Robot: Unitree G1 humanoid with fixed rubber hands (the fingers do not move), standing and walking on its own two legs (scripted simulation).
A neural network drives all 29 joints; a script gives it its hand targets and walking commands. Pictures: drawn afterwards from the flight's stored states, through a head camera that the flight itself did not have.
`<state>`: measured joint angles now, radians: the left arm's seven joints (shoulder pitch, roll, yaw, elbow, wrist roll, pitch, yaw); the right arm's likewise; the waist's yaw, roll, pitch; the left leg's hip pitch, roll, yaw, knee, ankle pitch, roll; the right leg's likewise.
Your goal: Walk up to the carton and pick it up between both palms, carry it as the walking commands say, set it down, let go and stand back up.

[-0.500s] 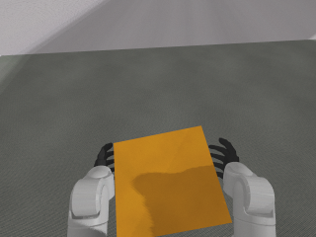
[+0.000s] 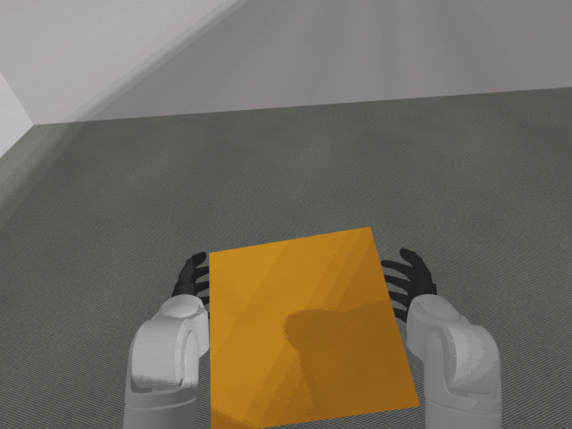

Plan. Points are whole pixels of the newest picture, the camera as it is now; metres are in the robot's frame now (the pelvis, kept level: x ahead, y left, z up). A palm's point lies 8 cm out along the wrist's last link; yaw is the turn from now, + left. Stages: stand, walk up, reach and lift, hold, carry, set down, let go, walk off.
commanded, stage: carry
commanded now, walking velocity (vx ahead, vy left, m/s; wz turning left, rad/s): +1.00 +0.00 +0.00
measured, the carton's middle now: (307, 337) +0.26 -0.01 +0.00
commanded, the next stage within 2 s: none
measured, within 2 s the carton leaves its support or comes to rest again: neither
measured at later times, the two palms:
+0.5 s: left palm (226, 129) +0.72 +0.15 +0.09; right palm (355, 120) +0.71 -0.14 +0.10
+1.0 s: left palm (250, 57) +1.15 +0.13 +0.10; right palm (343, 57) +1.15 -0.16 +0.08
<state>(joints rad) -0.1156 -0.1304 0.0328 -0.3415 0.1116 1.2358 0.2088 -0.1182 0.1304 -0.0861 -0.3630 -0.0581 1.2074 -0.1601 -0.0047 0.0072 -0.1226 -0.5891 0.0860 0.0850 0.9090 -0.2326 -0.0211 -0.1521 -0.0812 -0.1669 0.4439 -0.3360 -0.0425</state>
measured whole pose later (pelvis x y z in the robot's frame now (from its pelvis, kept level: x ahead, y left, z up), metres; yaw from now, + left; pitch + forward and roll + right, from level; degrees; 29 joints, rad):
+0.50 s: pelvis +0.46 +0.01 +0.00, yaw -2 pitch +3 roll -3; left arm -0.14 -0.13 0.05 -0.36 0.11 1.22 0.20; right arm -0.11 0.13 -0.06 -0.38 -0.05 1.19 -0.18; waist -0.01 0.01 -0.11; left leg 0.02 0.10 0.21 0.32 -0.38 0.00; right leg -0.65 -0.07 -0.08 0.81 -0.16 0.01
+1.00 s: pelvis +0.88 -0.02 -0.01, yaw +3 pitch +3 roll +1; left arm -0.19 -0.14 0.05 -0.36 0.11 1.19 0.18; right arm -0.11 0.13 -0.06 -0.46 -0.06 1.19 -0.21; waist 0.00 0.02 -0.05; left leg -0.59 0.03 0.18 0.59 -0.08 -0.04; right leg -0.09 -0.06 -0.17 0.45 -0.39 -0.03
